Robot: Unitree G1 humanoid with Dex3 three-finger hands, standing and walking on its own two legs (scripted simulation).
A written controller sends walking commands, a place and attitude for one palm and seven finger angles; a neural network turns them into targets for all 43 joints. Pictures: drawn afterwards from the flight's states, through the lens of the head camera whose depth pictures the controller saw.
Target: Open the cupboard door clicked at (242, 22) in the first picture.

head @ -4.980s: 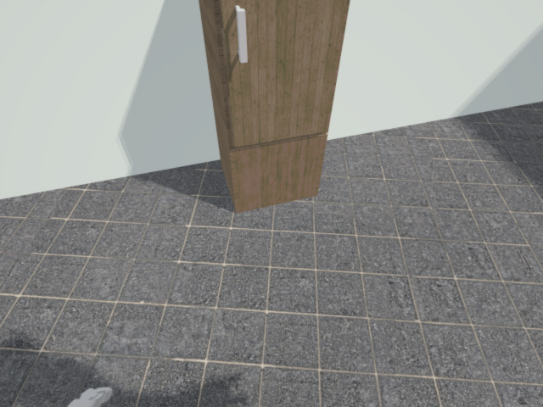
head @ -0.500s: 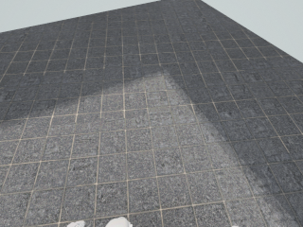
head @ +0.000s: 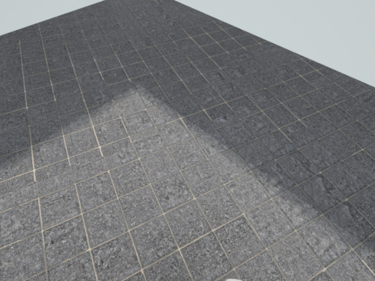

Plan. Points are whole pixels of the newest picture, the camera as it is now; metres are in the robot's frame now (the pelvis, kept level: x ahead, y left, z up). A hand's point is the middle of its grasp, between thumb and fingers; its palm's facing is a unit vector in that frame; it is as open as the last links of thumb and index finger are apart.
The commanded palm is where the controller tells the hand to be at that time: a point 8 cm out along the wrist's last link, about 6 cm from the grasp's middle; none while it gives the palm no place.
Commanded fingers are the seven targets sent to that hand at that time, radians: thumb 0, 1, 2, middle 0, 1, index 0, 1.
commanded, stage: walk to a spot facing it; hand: left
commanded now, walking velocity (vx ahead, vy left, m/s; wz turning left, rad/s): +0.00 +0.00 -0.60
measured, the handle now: out of the picture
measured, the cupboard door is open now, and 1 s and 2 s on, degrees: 0 0 0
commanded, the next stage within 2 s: turn to face it in 0.62 s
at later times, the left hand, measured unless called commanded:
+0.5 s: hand out of the picture +0.09 +0.13 -0.16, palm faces -0.13 -0.97 -0.20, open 7.4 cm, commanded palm none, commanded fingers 0.00 0.90 0.90 -0.20 -0.30 -0.20 -0.30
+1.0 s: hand (143, 197) +0.35 +0.14 -0.16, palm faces -0.26 -0.94 -0.20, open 7.4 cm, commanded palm none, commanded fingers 0.00 0.90 0.90 -0.20 -0.30 -0.20 -0.30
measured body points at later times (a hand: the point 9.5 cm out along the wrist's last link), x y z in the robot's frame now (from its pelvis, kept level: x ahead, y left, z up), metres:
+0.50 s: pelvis +0.07 -0.05 +0.00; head +0.08 -0.07 +0.45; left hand +0.09 +0.18 -0.14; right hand +0.11 -0.31 -0.14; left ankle +0.16 +0.08 -0.68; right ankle -0.03 -0.12 -0.74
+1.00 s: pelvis +0.20 -0.01 +0.00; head +0.22 +0.01 +0.45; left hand +0.36 +0.19 -0.15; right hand +0.12 -0.23 -0.14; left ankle +0.24 +0.05 -0.74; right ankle +0.16 -0.16 -0.69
